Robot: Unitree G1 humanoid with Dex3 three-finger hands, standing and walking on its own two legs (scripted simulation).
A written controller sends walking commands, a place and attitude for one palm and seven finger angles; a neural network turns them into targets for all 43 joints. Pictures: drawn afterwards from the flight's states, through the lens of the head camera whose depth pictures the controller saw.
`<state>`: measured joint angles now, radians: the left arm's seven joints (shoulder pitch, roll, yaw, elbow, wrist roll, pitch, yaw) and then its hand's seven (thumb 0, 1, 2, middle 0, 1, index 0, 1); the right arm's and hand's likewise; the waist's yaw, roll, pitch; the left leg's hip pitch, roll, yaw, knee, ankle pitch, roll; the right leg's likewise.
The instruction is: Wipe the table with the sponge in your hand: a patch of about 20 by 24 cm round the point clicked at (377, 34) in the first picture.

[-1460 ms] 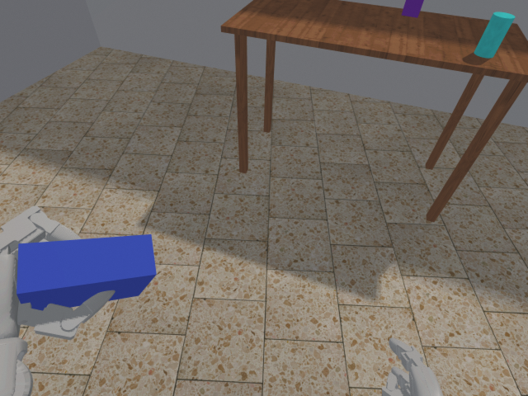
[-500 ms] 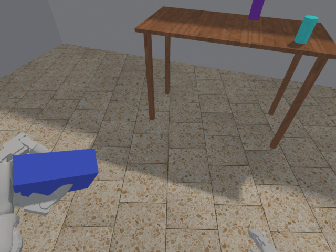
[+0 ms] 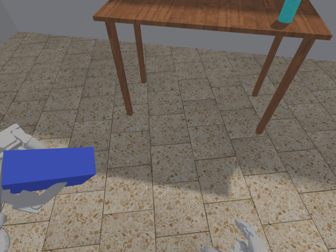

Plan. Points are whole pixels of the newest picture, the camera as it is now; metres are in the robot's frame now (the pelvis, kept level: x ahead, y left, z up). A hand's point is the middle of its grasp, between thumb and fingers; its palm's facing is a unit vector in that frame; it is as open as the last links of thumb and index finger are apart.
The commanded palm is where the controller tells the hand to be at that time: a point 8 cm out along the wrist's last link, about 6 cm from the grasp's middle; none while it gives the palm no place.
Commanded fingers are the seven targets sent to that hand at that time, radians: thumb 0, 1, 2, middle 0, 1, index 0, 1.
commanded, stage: walk to a spot facing it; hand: left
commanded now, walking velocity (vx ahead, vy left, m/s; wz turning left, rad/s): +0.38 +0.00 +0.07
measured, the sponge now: (63, 169) +0.23 +0.20 +0.15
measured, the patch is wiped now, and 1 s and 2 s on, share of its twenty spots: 0.00 0.00 0.00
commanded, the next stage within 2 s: turn to face it in 1.38 s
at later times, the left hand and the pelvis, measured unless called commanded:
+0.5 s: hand (74, 106) +0.36 +0.21 +0.19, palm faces +0.47 -0.74 -0.48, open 9.0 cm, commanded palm +0.30 +0.24 +0.18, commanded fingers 0.00 0.10 1.30 -1.20 -1.60 -1.20 -1.60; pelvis +0.17 -0.05 +0.01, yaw +5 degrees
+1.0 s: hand (77, 68) +0.47 +0.24 +0.19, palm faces +0.59 -0.67 -0.45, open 9.0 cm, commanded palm +0.43 +0.26 +0.18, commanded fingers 0.00 0.10 1.30 -1.20 -1.60 -1.20 -1.60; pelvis +0.33 -0.05 +0.01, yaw +11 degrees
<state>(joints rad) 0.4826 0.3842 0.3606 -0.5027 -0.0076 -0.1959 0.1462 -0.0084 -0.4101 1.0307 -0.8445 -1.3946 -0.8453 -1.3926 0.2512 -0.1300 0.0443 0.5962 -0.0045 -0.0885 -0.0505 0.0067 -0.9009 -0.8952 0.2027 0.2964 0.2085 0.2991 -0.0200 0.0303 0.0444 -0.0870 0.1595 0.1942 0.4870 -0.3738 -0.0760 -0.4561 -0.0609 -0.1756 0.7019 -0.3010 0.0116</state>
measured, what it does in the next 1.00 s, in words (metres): walks ahead: right foot, then left foot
